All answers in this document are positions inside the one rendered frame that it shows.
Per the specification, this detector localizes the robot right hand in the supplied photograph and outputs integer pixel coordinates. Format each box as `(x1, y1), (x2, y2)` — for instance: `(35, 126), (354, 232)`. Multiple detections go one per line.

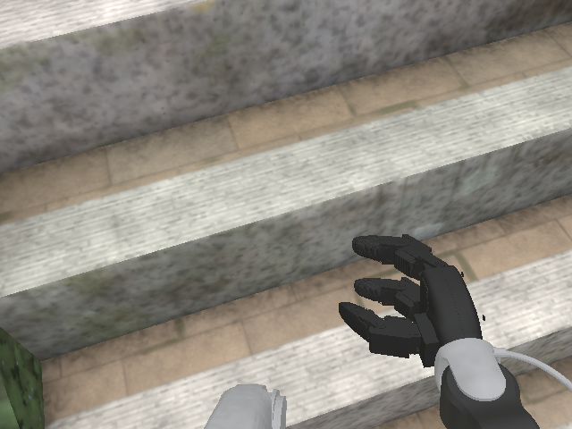
(339, 234), (485, 368)

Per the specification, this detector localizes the right robot forearm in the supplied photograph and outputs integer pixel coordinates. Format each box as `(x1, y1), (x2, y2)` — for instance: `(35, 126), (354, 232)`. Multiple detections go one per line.
(434, 338), (541, 429)

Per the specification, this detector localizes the robot left thigh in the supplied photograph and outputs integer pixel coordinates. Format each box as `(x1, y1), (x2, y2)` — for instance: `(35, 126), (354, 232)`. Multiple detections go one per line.
(204, 384), (287, 429)

